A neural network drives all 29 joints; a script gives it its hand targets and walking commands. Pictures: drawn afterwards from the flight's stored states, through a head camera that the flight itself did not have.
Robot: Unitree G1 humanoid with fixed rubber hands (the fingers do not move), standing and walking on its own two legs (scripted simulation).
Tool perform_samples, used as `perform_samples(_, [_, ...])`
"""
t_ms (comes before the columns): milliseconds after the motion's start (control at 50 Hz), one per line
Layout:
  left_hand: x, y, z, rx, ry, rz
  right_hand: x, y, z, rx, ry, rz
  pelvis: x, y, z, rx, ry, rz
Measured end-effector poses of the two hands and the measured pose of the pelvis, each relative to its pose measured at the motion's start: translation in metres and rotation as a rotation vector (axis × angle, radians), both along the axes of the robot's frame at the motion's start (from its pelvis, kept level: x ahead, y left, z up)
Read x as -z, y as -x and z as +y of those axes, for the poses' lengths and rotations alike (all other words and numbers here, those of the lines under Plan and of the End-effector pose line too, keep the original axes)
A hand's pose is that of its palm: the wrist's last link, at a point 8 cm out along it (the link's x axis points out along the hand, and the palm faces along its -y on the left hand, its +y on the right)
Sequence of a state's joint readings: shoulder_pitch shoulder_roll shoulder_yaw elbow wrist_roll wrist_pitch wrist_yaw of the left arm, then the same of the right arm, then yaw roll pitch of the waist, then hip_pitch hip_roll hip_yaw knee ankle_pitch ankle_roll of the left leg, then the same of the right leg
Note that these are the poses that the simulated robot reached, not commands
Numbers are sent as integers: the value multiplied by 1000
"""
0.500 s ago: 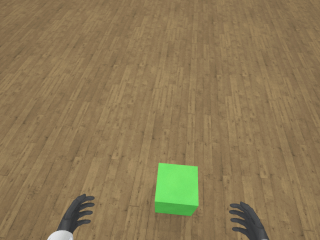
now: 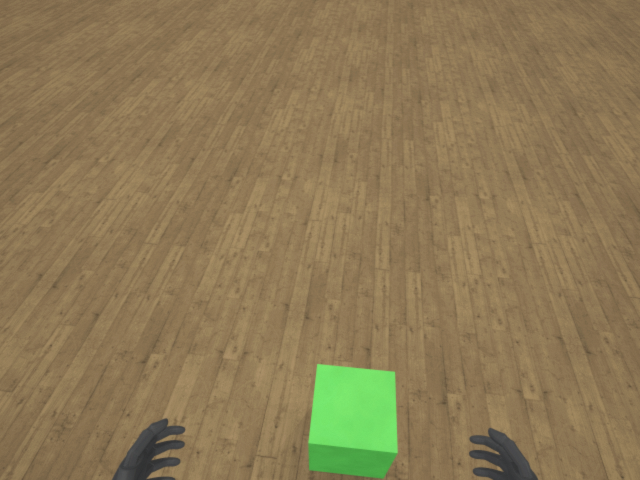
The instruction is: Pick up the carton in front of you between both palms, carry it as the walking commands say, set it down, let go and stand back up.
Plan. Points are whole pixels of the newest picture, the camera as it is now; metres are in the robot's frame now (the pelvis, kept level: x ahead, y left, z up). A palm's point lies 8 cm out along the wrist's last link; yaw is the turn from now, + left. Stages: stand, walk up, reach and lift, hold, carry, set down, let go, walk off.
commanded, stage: stand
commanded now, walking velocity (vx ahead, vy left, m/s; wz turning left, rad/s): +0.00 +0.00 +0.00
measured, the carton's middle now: (350, 422) +0.44 -0.08 -0.65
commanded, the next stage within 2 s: none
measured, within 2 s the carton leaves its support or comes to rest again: neither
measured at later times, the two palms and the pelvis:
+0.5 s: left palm out of the picture +0.14 +0.29 -0.08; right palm out of the picture +0.15 -0.28 -0.09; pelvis +0.02 +0.00 +0.00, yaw +1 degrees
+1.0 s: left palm out of the picture +0.11 +0.29 -0.09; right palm out of the picture +0.12 -0.30 -0.09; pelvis +0.00 -0.01 +0.00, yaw +1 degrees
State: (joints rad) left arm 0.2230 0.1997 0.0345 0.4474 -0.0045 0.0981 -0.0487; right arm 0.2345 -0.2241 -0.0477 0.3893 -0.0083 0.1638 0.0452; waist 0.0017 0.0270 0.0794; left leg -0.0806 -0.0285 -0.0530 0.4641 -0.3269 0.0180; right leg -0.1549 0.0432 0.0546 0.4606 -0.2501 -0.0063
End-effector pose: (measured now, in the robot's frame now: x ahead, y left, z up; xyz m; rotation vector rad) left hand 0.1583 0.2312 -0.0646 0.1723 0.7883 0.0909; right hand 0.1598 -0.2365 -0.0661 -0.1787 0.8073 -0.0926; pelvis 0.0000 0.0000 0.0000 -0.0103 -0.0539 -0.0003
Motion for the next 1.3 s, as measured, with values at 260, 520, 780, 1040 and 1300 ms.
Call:
perform_samples(260, [15,25,58,-57,-197,124,18,11,-49,4,163,63,6,-8,-2,-17,0,61])
perform_samples(520, [19,22,57,-68,-199,159,25,7,-49,8,160,96,3,-16,-3,-19,-4,53])
perform_samples(780, [20,34,59,-79,-201,188,26,24,-58,12,176,137,-1,-9,-5,-18,-7,37])
perform_samples(1040, [21,57,62,-86,-202,230,28,48,-67,19,187,185,-4,4,-7,-15,-8,22])
perform_samples(1300, [23,77,66,-92,-208,275,33,71,-73,29,188,243,-6,14,-8,-10,-10,13])
